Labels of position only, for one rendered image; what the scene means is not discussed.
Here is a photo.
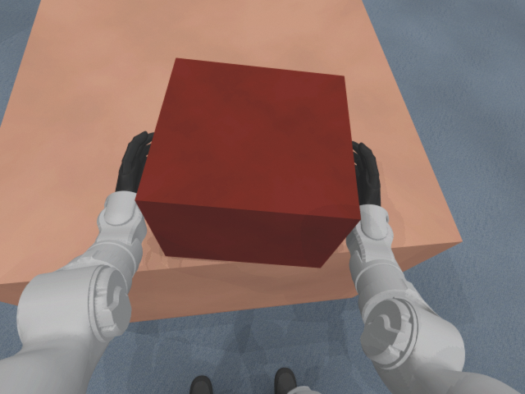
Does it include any carton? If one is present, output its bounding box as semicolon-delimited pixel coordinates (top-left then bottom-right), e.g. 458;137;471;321
135;58;361;268

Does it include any right robot hand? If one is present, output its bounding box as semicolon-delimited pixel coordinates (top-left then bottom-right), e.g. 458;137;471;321
352;141;381;206

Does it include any robot right foot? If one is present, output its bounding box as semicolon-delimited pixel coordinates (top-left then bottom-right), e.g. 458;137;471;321
274;368;297;394

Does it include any left robot hand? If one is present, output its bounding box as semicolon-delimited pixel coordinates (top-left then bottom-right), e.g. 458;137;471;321
115;131;154;194

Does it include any pedestal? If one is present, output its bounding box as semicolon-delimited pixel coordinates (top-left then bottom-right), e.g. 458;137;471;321
0;0;463;323

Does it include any left robot forearm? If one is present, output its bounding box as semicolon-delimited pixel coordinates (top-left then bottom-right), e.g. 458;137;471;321
16;191;147;344

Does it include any robot right upper arm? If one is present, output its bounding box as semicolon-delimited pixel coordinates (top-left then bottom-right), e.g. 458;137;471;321
360;298;521;394

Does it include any robot left upper arm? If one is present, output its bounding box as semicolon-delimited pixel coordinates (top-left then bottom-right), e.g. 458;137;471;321
0;264;131;394

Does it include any robot left foot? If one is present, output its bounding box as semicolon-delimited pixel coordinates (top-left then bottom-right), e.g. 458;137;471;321
189;375;213;394

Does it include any right robot forearm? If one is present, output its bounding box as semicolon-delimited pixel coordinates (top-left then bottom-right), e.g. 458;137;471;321
346;204;440;324

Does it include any robot foot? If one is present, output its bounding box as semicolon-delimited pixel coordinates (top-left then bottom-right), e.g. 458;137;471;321
189;375;213;394
274;368;297;394

